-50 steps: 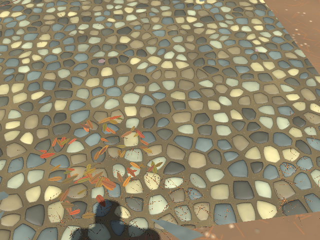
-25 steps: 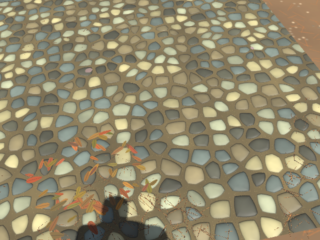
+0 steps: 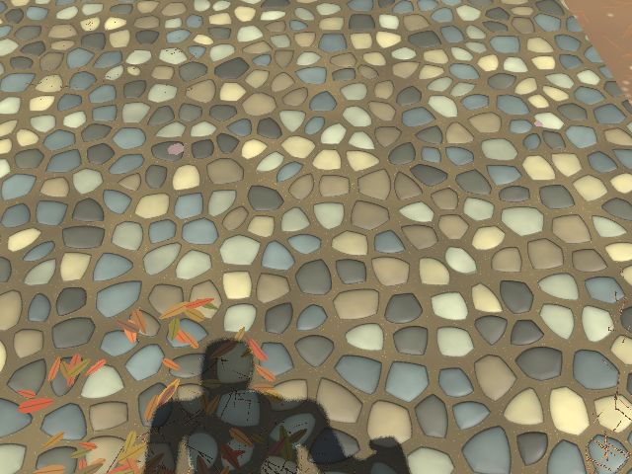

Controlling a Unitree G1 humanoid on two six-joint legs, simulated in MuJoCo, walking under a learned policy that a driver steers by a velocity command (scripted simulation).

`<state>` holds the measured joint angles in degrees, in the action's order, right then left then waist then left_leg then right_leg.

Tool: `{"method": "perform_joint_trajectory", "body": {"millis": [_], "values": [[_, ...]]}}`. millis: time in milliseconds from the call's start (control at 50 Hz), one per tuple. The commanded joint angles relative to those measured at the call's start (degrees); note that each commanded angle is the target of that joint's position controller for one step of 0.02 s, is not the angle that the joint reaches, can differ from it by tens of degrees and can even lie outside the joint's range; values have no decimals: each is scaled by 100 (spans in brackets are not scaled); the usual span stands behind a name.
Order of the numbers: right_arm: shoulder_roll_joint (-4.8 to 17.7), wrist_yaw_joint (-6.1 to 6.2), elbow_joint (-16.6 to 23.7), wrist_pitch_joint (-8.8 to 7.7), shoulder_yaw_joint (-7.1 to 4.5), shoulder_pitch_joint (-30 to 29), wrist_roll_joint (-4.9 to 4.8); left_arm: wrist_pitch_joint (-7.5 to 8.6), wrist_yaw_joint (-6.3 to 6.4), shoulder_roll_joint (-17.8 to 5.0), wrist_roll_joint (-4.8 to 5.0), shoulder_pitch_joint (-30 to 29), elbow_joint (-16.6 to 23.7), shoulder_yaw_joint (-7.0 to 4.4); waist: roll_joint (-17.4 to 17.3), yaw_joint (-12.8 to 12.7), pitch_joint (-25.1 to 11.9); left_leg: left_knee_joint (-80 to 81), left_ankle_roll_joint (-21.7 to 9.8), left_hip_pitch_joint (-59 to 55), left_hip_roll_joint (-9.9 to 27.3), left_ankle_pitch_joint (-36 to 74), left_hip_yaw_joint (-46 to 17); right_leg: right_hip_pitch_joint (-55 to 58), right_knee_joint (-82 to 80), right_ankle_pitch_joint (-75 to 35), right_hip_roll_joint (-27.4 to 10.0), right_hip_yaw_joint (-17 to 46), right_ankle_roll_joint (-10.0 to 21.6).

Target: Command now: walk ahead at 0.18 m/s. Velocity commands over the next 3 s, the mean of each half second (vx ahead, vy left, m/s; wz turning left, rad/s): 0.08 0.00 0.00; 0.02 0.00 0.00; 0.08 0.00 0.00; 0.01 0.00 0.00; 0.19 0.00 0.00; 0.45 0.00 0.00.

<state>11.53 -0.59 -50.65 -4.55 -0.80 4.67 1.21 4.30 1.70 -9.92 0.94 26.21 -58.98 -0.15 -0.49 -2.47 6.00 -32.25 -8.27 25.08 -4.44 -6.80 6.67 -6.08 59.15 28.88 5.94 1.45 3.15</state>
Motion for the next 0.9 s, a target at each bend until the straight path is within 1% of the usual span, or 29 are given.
{"method": "perform_joint_trajectory", "body": {"millis": [20,40,60,80,100,120,140,160,180,220,240,260,300,320,340,360,380,400,420,440,460,480,520,560,680,900], "values": [[587,38,-125,56,-179,1002,-197,-82,-14,-681,-214,414,203,-162,-64,321,-1179,1228,-1299,-2506,2339,3582,-2615,-2070,1856,-367,-395,287,-55],[397,62,-149,39,-116,881,-147,-132,-50,-681,-282,129,254,-192,140,207,-821,1504,-1108,-1938,2124,3308,-2307,-1964,1551,-507,-536,270,-84],[339,107,-214,35,-83,909,-147,-220,-89,-585,-327,130,237,-182,159,91,-695,1702,-951,-1439,1939,3196,-1938,-1622,1181,-591,-641,246,-125],[287,122,-319,28,-46,998,-124,-312,-116,-408,-336,213,186,-154,90,0,-661,1806,-802,-1015,1817,3180,-1651,-1217,845,-664,-662,166,-154],[266,114,-392,-1,-17,1049,-81,-380,-117,-245,-307,271,135,-122,58,-76,-700,1818,-708,-741,1692,3309,-1415,-899,518,-710,-651,95,-180],[324,102,-438,-25,-10,1049,-42,-435,-101,-148,-275,288,102,-97,-53,-135,-713,1825,-638,-559,1584,3300,-1214,-724,171,-732,-639,20,-204],[402,95,-470,-30,-7,1049,-4,-479,-79,-140,-259,202,98,-87,-192,-152,-717,1851,-571,-484,1500,3004,-1093,-679,-247,-737,-645,-34,-210],[465,93,-504,-17,-6,1086,23,-519,-51,-179,-256,31,114,-86,-320,-107,-690,1888,-514,-481,1448,2511,-1065,-714,-657,-717,-653,-91,-211],[520,94,-541,14,-13,1170,28,-554,-24,-230,-262,-149,126,-86,-423,-27,-693,1939,-465,-504,1415,1810,-1103,-727,-980,-743,-659,-133,-205],[610,102,-599,108,-38,1324,17,-609,0,-326,-258,-420,116,-90,-554,120,-669,2124,-408,-473,1403,77,-1299,-723,-1376,-870,-654,-200,-200],[636,109,-617,158,-49,1357,7,-618,1,-351,-252,-546,117,-89,-583,166,-592,2214,-395,-412,1426,-646,-1430,-729,-1526,-905,-646,-222,-200],[632,121,-633,204,-53,1370,-2,-614,0,-356,-243,-655,115,-82,-573,196,-496,2263,-386,-347,1463,-1126,-1548,-719,-1683,-917,-637,-237,-199],[564,153,-659,275,-34,1355,-18,-576,9,-268,-225,-701,40,-43,-432,195,-358,2189,-341,-258,1510,-1557,-1673,-534,-2188,-1005,-626,-268,-174],[526,172,-663,303,-19,1308,-42,-544,22,-184,-224,-607,-44,-14,-326,137,-314,2071,-260,-185,1474,-1702,-1669,-288,-2672,-1203,-609,-310,-138],[464,190,-689,316,3,1364,-56,-506,45,-162,-233,-554,-103,4,-226,132,-238,1974,-110,-106,1412,-1858,-1686,-80,-3196,-1298,-634,-238,-89],[393,194,-732,315,21,1488,-52,-449,68,-232,-260,-473,-130,15,-62,144,-174,1871,99,-50,1337,-1882,-1702,84,-3688,-1503,-893,96,-46],[254,184,-747,313,43,1666,-101,-380,86,-463,-285,-461,-129,-5,244,301,-144,1631,306,-40,1069,-1618,-1505,28,-3977,-1473,-1350,711,69],[90,164,-803,332,64,1733,-160,-343,67,-463,-191,-668,-186,7,789,472,62,1415,417,-626,630,-977,-969,-864,-4248,-1118,-1471,909,188],[118,161,-891,341,66,1725,-114,-286,40,-257,-168,-767,-181,68,724,488,-42,1223,458,-1349,642,-519,-936,-1279,-4481,-911,-1475,932,147],[116,164,-948,344,65,1770,-87,-245,32,-243,-135,-836,-194,74,651,522,-79,1176,460,-1663,699,-284,-970,-1405,-4512,-948,-1375,814,68],[158,167,-995,345,63,1787,-73,-233,43,-297,-114,-861,-198,57,561,529,-149,1176,453,-1766,758,-193,-1006,-1322,-4483,-1103,-1263,694,18],[222,168,-1027,340,49,1771,-56,-224,59,-277,-108,-801,-231,60,438,498,-160,1196,433,-1714,804,-154,-1050,-1176,-4395,-1331,-1200,601,7],[149,184,-1098,316,76,1746,-65,-228,61,-222,-109,-636,-310,62,225,423,-211,1261,425,-1537,860,-138,-1083,-847,-4239,-1696,-1145,491,34],[88,209,-1161,311,92,1699,-79,-243,58,-178,-128,-527,-371,68,125,370,-201,1296,446,-1458,867,-148,-1080,-722,-4182,-1809,-1140,465,60],[-12,257,-1329,332,112,1684,-83,-261,70,-131,-137,-409,-500,78,54,319,-190,1285,468,-1503,896,-16,-1084,-638,-4142,-1974,-1124,422,73],[-88,297,-1541,368,124,1750,-84,-285,96,-29,-144,-284,-667,107,73,301,-116,1265,491,-1498,930,63,-1097,-540,-4141,-2101,-1105,385,85]]}}
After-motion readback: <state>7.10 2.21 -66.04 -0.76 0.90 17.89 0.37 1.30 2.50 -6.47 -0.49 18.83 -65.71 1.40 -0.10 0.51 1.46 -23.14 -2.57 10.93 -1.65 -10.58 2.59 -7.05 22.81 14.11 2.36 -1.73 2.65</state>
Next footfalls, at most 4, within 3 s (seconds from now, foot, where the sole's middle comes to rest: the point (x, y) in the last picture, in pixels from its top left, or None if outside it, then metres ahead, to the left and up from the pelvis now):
0.36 right None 0.11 -0.13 -0.75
2.50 right None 0.22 -0.15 -0.75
3.00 left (342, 407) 0.56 0.01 -0.75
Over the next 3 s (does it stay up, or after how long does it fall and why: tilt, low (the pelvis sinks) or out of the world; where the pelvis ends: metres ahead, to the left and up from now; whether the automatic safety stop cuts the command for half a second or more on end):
stays up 0.40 -0.06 0.00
